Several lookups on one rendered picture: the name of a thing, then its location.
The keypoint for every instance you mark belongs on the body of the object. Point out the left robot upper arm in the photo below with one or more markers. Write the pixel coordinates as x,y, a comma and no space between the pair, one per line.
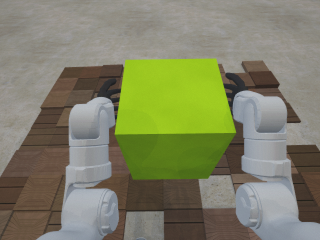
88,214

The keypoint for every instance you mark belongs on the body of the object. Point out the left robot forearm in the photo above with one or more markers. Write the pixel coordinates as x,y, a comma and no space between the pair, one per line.
88,127

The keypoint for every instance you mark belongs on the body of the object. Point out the right robot upper arm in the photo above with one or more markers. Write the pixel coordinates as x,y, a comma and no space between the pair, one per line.
270,210

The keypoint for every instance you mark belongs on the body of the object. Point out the carton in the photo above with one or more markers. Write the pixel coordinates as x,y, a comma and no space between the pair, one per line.
174,119

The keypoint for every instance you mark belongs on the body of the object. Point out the robot right hand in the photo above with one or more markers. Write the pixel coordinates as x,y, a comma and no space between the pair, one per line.
235,89

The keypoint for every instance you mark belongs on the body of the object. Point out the right robot forearm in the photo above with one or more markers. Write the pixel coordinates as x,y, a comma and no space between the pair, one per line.
264,120

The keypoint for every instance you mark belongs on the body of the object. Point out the robot left hand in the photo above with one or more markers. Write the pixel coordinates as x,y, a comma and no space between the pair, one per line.
104,92

